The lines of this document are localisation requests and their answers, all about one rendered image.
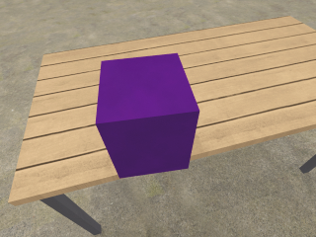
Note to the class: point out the table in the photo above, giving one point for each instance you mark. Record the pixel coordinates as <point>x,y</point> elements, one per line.
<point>253,82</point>

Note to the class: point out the carton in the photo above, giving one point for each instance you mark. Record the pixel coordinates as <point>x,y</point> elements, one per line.
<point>147,114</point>

